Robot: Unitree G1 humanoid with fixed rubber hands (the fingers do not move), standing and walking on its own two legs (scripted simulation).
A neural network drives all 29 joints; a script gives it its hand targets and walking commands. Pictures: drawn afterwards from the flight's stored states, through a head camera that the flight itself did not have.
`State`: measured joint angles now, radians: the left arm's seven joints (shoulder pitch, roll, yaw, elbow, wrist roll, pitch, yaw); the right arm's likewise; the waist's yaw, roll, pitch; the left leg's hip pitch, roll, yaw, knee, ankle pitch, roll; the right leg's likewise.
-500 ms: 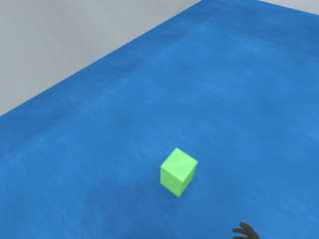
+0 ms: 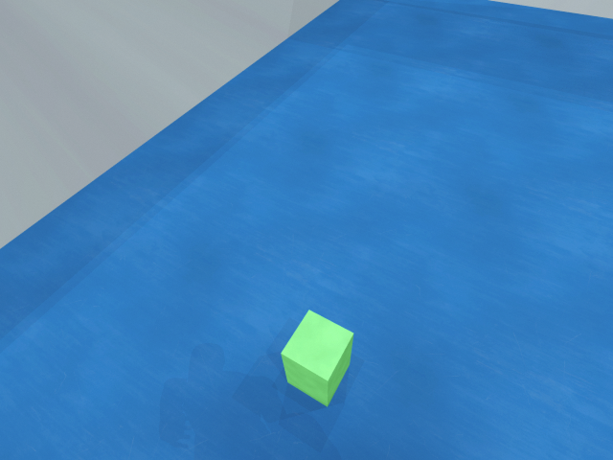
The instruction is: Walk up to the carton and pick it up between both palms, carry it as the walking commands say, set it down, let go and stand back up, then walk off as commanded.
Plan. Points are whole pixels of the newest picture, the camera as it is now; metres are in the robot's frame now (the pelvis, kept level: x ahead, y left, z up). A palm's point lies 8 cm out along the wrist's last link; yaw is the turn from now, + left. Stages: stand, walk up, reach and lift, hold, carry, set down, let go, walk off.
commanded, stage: walk up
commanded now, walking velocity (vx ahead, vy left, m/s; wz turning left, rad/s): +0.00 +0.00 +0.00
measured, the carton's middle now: (318, 359) +0.49 -0.04 -0.65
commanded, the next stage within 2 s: none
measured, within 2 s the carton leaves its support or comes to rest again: neither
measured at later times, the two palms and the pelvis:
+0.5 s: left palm out of the picture +0.02 +0.21 -0.14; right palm out of the picture +0.02 -0.22 -0.14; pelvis +0.02 -0.01 +0.01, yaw +0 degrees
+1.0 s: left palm out of the picture +0.03 +0.27 -0.13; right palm out of the picture +0.04 -0.24 -0.14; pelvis +0.03 +0.01 +0.00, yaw -4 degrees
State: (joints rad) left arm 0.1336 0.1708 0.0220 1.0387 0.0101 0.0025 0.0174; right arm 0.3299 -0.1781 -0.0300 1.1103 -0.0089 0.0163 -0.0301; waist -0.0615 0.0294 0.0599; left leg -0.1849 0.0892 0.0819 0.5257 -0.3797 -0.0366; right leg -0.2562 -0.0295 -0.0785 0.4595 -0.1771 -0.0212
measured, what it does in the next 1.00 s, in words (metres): steps on the spot: left foot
